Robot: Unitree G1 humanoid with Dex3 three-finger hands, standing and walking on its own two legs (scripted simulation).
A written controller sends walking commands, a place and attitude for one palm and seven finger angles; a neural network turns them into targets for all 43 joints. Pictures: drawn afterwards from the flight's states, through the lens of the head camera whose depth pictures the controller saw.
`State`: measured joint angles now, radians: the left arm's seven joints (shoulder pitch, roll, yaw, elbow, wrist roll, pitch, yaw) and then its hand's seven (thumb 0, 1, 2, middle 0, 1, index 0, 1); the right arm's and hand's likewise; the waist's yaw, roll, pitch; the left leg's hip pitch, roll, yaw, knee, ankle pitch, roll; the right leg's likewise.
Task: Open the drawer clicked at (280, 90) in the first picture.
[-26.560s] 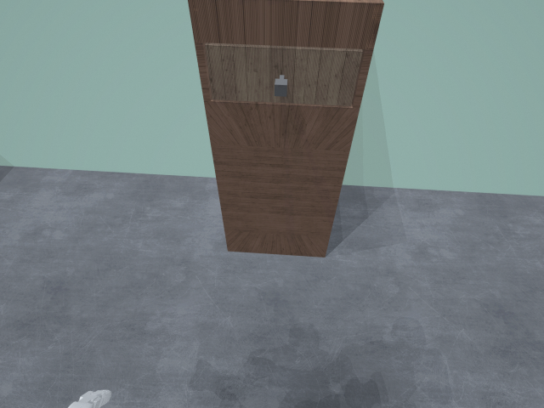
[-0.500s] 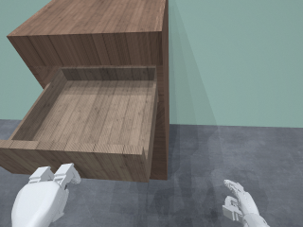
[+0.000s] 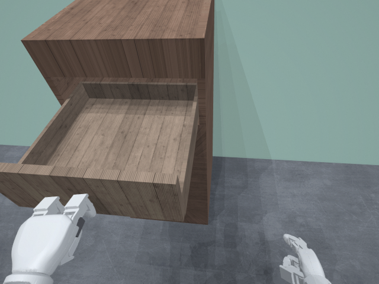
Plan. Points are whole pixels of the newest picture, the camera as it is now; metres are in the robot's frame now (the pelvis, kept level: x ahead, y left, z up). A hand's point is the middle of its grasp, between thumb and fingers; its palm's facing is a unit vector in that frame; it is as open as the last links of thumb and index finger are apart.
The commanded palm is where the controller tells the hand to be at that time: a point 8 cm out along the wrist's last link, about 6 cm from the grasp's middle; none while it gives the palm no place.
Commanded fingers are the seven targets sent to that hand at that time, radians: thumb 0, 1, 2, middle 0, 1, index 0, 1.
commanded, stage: open the thumb to release the handle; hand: left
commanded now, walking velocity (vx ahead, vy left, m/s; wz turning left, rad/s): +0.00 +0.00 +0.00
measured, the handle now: (74, 215) +0.21 +0.25 +0.08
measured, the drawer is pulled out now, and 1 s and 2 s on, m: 0.30 0.30 0.30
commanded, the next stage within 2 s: lift the hand off the handle in 0.32 s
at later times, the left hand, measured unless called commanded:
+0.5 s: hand (67, 246) +0.16 +0.25 +0.06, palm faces +0.03 -0.11 -0.99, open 13.4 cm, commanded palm +0.14 +0.25 +0.11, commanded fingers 0.00 -0.50 0.30 -0.30 -1.20 -0.30 -1.20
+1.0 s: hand (59, 231) +0.17 +0.25 +0.09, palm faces +0.08 -0.08 -0.99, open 13.3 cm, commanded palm +0.15 +0.25 +0.16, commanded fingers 0.00 -0.50 0.30 -0.30 -1.20 -0.30 -1.20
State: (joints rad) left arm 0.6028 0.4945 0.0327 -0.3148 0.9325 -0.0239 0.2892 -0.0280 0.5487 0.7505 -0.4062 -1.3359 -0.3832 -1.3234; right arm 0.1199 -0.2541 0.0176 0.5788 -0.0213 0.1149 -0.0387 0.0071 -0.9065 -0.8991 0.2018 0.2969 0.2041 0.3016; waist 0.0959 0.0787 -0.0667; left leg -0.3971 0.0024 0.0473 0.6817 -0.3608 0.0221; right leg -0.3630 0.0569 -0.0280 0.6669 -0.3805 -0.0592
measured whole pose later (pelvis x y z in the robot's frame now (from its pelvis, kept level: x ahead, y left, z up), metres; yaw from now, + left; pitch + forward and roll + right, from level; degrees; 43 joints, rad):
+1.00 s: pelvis -0.01 +0.01 +0.01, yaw +1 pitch +1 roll +0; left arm 0.46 0.47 -0.01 -0.34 0.93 0.04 0.18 0.00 -0.49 0.30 -0.32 -1.21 -0.41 -1.24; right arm 0.10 -0.24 0.03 0.60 -0.01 0.10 -0.04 0.01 -0.91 -0.90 0.20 0.30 0.20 0.30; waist 0.12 0.10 -0.05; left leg -0.30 -0.02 0.03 0.58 -0.30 0.04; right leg -0.26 0.04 -0.04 0.56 -0.32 -0.04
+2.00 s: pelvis -0.02 +0.00 +0.02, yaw +3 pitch -4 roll +0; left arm 0.18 0.69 0.18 -0.52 0.67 0.10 -0.17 0.00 -0.50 0.30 -0.32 -1.21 -0.32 -1.20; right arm 0.06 -0.29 0.06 0.60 0.03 0.07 -0.01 0.01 -0.91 -0.90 0.20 0.30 0.20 0.30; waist 0.11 0.14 0.00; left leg -0.18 -0.02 0.01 0.46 -0.22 0.02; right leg -0.13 0.04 -0.06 0.43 -0.25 -0.05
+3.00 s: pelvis -0.01 +0.02 +0.02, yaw +2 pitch -4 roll -1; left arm 0.35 0.33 0.35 -0.63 -0.07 -0.15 0.09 -0.01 -0.29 0.40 -0.30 -1.07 -0.30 -1.06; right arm 0.19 -0.19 0.07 0.65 0.00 -0.13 -0.05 0.01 -0.90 -0.90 0.20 0.30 0.21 0.30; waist 0.07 0.04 0.04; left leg -0.12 -0.03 0.02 0.42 -0.22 0.04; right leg -0.06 0.04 -0.04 0.36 -0.23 -0.04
